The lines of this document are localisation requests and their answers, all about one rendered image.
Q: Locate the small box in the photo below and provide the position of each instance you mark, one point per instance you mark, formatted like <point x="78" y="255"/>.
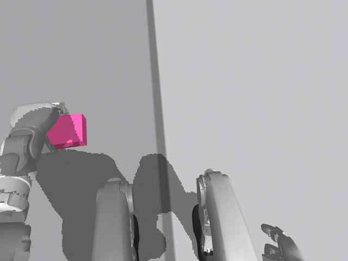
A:
<point x="68" y="131"/>

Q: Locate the right robot foot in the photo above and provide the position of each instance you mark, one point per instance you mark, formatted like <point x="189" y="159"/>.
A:
<point x="203" y="256"/>

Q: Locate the right robot hand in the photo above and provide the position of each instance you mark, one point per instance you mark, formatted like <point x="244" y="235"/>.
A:
<point x="287" y="250"/>

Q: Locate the left robot arm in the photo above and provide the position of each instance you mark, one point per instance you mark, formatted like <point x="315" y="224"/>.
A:
<point x="19" y="153"/>

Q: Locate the left robot hand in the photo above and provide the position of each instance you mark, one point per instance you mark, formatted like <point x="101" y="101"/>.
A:
<point x="41" y="116"/>

